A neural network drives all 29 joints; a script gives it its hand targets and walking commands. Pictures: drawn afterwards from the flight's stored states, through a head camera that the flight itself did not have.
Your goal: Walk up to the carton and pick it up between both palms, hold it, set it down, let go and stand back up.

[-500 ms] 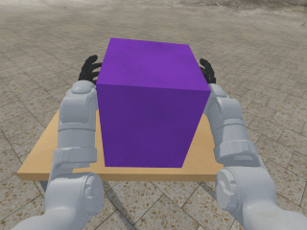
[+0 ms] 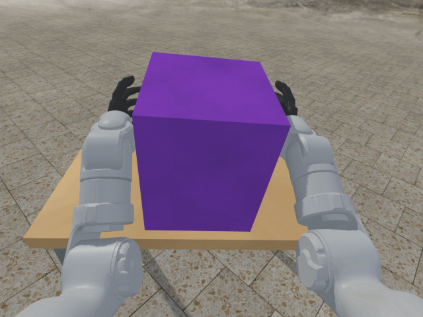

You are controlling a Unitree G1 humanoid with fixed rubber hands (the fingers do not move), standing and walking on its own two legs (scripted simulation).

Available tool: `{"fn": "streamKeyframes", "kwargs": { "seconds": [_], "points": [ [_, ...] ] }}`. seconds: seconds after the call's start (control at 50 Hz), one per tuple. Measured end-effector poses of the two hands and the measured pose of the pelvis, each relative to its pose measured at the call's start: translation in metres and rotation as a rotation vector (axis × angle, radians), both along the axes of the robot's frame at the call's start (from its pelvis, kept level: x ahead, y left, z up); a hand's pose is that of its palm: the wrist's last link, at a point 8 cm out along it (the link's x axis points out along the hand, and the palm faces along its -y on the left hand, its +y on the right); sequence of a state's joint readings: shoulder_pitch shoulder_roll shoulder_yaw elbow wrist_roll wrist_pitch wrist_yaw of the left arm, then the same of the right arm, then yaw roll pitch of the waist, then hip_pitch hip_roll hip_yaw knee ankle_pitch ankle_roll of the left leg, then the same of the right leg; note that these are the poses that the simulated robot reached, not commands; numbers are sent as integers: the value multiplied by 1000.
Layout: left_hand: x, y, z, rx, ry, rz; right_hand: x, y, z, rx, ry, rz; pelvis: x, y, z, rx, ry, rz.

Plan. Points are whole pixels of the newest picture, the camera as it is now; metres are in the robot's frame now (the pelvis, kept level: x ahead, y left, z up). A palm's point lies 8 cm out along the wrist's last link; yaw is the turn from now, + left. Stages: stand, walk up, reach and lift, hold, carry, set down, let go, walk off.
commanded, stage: hold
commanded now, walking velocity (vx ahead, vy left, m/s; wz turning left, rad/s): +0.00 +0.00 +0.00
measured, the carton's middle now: (203, 144) +0.37 +0.03 +0.20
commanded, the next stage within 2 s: none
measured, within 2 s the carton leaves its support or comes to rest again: neither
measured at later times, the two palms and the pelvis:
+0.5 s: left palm (120, 118) +0.37 +0.17 +0.26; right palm (284, 122) +0.38 -0.12 +0.25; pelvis +0.00 +0.00 +0.00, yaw +0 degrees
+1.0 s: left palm (119, 118) +0.37 +0.17 +0.26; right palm (284, 121) +0.38 -0.12 +0.25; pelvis +0.00 +0.00 +0.00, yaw +0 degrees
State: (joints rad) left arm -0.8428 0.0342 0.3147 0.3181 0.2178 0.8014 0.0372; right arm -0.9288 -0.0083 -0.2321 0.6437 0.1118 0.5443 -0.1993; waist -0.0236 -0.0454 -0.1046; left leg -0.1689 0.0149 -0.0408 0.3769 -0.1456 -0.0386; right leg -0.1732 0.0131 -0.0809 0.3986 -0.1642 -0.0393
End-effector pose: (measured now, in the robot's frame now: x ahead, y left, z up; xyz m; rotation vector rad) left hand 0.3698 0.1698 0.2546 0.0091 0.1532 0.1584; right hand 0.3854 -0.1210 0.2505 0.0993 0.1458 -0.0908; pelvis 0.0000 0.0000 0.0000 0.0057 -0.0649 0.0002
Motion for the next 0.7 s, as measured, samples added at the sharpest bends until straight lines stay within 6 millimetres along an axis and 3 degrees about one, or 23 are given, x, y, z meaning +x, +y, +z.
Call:
{"fn": "streamKeyframes", "kwargs": {
  "seconds": [0.7],
  "points": [
    [-2,0,4,3,-10,0,-2,0,3,3,-9,0,0,0,0,0,-1,0]
  ]
}}
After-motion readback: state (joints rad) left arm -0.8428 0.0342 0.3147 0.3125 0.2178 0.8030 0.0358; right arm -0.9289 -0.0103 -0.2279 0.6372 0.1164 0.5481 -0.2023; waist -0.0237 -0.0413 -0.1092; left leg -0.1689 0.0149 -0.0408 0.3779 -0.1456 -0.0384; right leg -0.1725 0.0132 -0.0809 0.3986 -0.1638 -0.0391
